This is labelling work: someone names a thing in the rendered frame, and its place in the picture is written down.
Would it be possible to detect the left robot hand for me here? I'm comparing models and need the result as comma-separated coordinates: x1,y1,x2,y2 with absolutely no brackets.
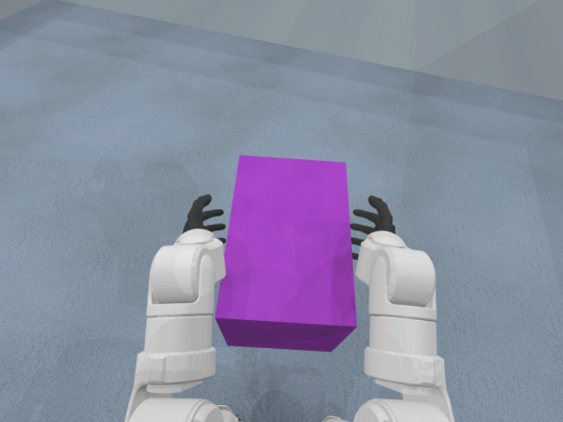
183,194,226,244

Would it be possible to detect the robot left upper arm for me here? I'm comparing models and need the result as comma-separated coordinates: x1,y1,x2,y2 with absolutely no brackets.
128,397,224,422

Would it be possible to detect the left robot forearm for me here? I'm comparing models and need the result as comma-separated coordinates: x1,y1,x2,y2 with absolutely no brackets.
124,229,226,422

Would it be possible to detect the right robot hand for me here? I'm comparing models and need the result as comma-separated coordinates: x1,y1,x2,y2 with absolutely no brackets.
350,195,396,260

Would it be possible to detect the right robot forearm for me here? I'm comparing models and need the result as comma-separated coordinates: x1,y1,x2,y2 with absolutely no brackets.
355,231,455,422

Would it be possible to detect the robot right upper arm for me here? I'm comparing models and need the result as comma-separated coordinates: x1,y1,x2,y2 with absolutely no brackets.
354,398,450,422

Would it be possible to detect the carton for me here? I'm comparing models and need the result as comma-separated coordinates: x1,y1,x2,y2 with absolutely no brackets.
215,155,357,352

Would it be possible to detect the left robot shin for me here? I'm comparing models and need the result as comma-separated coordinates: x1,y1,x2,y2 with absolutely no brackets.
217,405,236,417

